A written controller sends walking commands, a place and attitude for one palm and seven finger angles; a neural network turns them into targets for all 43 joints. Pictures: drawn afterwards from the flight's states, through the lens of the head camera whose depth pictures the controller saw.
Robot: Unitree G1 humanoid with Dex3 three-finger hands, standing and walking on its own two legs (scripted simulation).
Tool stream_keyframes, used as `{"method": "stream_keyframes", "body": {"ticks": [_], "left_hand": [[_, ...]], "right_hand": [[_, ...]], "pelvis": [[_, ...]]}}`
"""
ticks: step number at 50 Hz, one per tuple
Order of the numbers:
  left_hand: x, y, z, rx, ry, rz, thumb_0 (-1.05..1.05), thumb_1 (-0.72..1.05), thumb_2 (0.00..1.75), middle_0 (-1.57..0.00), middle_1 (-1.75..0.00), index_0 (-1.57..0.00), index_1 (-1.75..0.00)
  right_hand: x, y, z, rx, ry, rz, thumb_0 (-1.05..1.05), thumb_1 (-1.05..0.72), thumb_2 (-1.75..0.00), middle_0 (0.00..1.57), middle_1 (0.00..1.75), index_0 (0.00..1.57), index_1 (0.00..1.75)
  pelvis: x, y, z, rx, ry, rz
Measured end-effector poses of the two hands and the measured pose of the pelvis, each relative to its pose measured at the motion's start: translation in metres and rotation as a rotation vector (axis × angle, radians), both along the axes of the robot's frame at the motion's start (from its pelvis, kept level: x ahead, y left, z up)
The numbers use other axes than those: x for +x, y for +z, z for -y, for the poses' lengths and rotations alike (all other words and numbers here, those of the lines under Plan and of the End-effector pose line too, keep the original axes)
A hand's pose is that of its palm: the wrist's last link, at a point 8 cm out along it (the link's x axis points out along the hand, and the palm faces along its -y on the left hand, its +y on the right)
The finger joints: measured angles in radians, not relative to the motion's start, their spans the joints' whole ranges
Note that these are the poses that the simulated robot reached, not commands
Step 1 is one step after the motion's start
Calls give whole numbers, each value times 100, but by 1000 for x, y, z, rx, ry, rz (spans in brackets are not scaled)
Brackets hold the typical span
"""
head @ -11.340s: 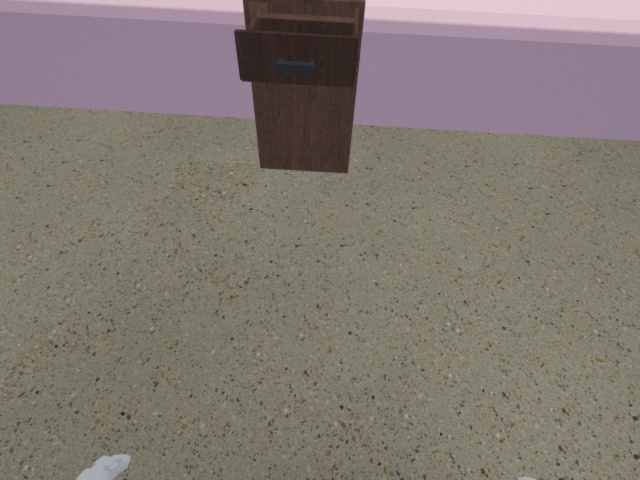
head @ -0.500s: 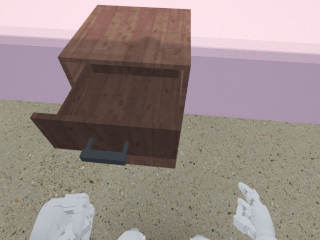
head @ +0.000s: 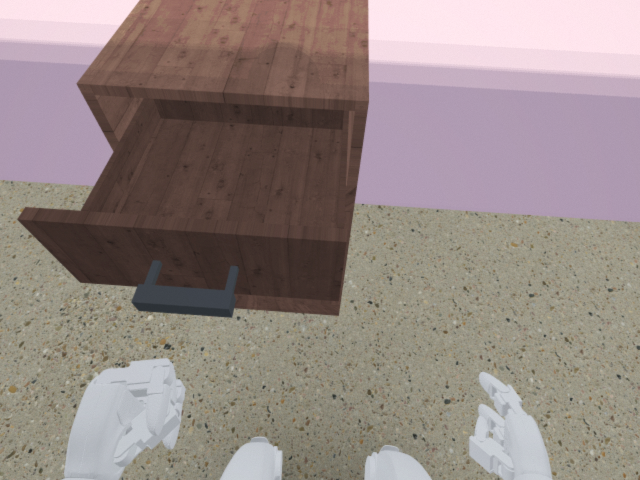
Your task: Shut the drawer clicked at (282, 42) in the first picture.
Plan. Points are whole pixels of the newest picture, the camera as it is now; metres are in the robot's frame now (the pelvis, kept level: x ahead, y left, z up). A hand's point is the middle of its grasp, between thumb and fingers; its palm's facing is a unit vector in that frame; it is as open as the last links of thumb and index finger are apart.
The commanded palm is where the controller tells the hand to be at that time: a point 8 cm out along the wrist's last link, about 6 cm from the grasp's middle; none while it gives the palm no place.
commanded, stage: bring the fist close to the handle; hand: left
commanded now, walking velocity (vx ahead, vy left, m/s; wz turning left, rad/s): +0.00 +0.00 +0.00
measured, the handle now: (190, 285) +0.36 +0.20 +0.01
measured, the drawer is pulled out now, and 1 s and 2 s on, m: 0.25 0.25 0.18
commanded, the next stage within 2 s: push the drawer shut in 0.90 s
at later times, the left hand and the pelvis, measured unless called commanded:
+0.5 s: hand (189, 391) +0.22 +0.17 +0.00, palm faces -0.05 -1.00 -0.03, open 3.3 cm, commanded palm +0.21 +0.22 +0.01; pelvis -0.01 +0.01 -0.03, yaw -1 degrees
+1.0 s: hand (192, 387) +0.23 +0.16 +0.01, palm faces -0.04 -1.00 -0.03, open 3.3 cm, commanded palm +0.21 +0.22 +0.01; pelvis -0.01 +0.02 -0.03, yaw -1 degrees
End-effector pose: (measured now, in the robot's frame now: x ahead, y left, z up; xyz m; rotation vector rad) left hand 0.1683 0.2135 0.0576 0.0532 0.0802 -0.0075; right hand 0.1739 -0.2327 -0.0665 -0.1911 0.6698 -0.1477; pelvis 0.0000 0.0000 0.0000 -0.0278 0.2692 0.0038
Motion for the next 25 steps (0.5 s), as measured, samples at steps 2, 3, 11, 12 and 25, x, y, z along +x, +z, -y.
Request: {"method": "stream_keyframes", "body": {"ticks": [2,3,11,12,25], "left_hand": [[2,-3,-1,-4,3,-4,2,90,90,-139,-160,-140,-160],[3,-5,-2,-7,3,-5,2,90,90,-139,-160,-140,-160],[12,-24,-4,-14,-13,3,2,90,90,-140,-160,-140,-160],[14,-27,-4,-15,-15,7,2,90,90,-140,-160,-140,-160],[36,-53,-7,-28,-38,18,2,90,90,-140,-160,-140,-160]], "right_hand": [[-1,-2,0,-1,-3,-8,2,-91,-90,20,30,20,30],[-1,-3,0,-2,-4,-11,2,-91,-90,20,30,20,30],[1,-14,-2,-25,15,-23,2,-91,-90,20,30,20,30],[1,-16,-3,-27,18,-24,2,-91,-90,20,30,20,30],[-1,-35,-15,-34,54,-54,2,-91,-90,20,30,20,30]], "pelvis": [[0,-1,-1,-1,0,-6],[0,-2,-1,-1,0,-9],[-2,-12,-5,-6,-1,-42],[-3,-14,-6,-7,-2,-47],[-10,-32,-15,-17,-3,-92]]}}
